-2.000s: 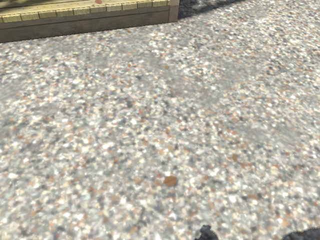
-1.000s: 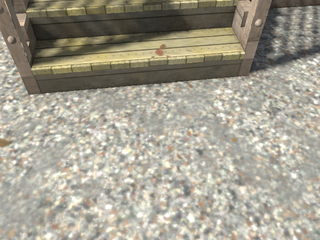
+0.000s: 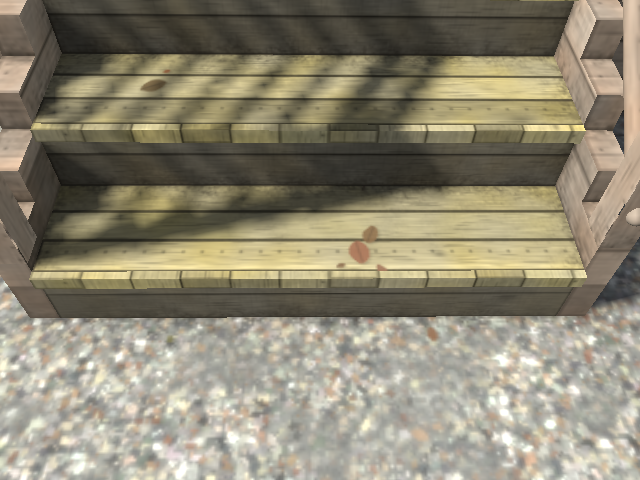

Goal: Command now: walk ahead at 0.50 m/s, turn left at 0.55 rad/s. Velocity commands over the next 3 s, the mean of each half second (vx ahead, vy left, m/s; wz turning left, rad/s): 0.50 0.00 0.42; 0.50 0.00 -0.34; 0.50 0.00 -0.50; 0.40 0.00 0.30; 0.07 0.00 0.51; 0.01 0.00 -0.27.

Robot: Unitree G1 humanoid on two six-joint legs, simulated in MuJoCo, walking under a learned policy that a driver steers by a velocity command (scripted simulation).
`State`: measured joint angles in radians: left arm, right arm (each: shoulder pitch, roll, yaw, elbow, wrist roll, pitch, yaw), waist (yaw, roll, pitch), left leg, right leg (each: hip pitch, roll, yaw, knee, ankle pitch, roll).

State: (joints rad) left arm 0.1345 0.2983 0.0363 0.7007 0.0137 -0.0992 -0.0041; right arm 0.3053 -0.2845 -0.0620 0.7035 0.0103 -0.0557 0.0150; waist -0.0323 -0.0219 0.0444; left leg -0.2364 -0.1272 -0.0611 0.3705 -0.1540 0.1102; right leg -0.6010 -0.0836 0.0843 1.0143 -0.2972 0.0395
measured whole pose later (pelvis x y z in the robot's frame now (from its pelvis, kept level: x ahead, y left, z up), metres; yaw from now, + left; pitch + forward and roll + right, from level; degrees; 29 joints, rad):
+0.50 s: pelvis +0.28 -0.05 +0.00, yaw +12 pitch +1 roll -1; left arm 0.34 0.27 0.05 0.82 -0.01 -0.10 -0.01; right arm 0.18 -0.30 -0.04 0.66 0.00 -0.06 0.00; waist 0.06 0.05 0.02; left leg -0.59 0.07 -0.05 0.92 -0.27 -0.01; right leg -0.16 0.04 0.00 0.31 -0.18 -0.04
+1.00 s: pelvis +0.49 +0.03 +0.00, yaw -2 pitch +2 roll +2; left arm 0.14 0.30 0.04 0.70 0.00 -0.03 0.00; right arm 0.29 -0.30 -0.07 0.79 -0.01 -0.09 -0.01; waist -0.06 -0.05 0.01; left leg -0.11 0.00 0.15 0.27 -0.19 0.02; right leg -0.65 -0.09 0.02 0.91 -0.17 0.04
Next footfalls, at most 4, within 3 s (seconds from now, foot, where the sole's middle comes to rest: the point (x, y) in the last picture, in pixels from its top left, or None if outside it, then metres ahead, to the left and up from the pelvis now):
0.24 right None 0.33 -0.14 -0.78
0.70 left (247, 460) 0.50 0.15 -0.78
1.14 right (363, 398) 0.63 -0.10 -0.78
1.60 left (301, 239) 0.92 0.03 -0.59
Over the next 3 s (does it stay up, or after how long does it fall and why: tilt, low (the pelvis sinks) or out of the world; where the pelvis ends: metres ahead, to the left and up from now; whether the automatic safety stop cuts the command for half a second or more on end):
stays up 1.14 0.01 0.36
